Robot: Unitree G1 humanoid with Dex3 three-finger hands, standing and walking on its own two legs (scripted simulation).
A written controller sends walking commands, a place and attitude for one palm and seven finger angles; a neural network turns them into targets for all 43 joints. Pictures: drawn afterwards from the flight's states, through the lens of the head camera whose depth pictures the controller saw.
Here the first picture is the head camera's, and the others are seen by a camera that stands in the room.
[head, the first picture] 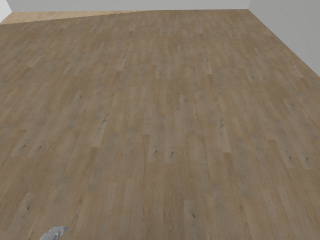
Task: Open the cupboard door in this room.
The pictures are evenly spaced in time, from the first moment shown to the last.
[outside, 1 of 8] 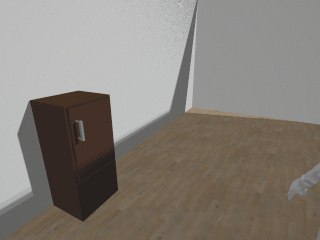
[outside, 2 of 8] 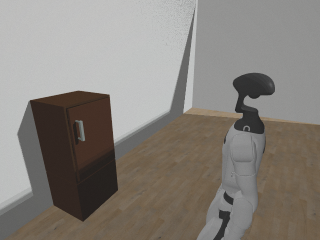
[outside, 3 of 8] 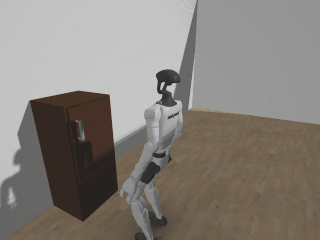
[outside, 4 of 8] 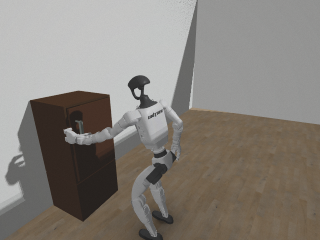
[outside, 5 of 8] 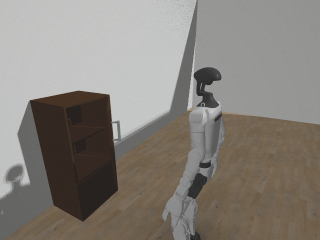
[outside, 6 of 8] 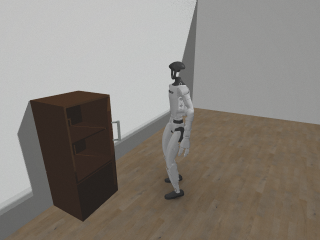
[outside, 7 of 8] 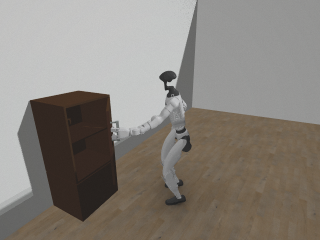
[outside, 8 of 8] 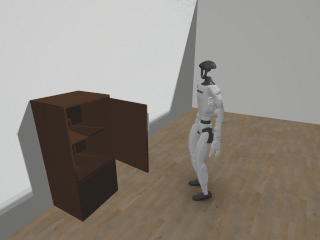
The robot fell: no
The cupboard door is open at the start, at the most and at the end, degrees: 0 86 84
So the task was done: yes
